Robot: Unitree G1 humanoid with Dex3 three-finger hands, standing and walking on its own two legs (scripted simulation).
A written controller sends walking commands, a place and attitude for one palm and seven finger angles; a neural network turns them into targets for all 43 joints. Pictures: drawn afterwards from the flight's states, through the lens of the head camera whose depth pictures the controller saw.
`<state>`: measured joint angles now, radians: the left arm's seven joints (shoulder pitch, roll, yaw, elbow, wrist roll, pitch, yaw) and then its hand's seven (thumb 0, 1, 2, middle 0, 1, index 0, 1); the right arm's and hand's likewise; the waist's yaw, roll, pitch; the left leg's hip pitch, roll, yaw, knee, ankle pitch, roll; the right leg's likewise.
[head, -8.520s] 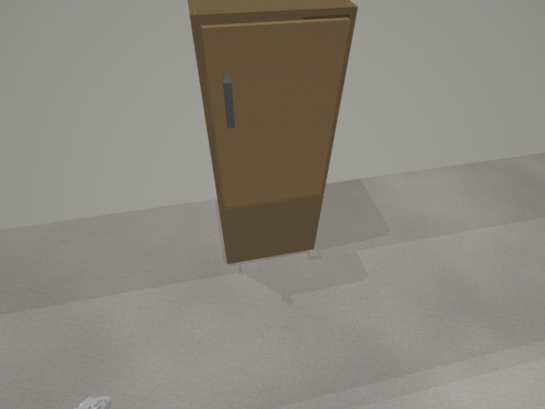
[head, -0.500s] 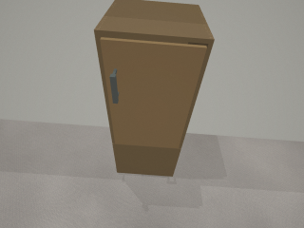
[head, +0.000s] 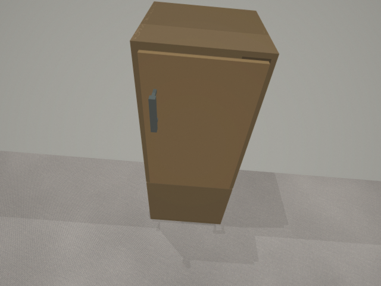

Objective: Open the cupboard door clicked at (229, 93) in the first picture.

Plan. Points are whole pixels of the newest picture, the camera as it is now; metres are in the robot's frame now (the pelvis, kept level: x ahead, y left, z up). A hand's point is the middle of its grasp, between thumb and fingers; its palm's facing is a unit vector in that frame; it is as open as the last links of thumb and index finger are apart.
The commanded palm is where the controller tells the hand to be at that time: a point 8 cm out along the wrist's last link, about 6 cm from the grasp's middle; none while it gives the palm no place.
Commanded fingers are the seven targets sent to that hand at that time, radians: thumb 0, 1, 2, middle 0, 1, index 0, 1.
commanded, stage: shuffle to correct the standing spot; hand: left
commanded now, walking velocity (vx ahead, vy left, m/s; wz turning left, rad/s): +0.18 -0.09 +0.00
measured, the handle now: (154, 111) +0.59 +0.16 +0.04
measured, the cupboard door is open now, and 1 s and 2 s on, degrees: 0 0 0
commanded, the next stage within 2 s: come to a stop and stand still in 0.36 s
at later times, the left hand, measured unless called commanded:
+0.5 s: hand (131, 272) +0.20 +0.16 -0.17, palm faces -0.10 -0.98 -0.19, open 7.3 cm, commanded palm none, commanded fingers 0.00 0.90 0.90 -0.20 -0.30 -0.20 -0.30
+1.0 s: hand out of the picture +0.14 +0.20 -0.19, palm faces +0.06 -0.98 -0.19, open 7.3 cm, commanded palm none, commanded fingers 0.00 0.90 0.90 -0.20 -0.30 -0.20 -0.30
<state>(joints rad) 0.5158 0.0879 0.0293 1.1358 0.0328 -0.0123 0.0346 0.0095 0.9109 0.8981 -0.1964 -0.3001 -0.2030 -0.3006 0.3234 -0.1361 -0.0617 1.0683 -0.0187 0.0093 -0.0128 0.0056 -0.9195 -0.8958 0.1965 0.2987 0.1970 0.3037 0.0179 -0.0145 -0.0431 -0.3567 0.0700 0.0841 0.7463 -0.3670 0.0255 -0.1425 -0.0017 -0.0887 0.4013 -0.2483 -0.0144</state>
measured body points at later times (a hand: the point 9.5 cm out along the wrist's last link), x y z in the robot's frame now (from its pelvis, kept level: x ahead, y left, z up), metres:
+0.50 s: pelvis +0.09 -0.02 +0.00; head +0.12 -0.02 +0.45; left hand +0.20 +0.21 -0.15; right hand -0.05 -0.20 -0.15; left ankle +0.02 +0.11 -0.74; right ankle +0.15 -0.15 -0.73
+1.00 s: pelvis +0.08 +0.01 -0.01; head +0.10 +0.05 +0.44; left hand +0.14 +0.26 -0.17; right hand +0.17 -0.22 -0.13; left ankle +0.10 +0.07 -0.74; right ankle +0.10 -0.15 -0.70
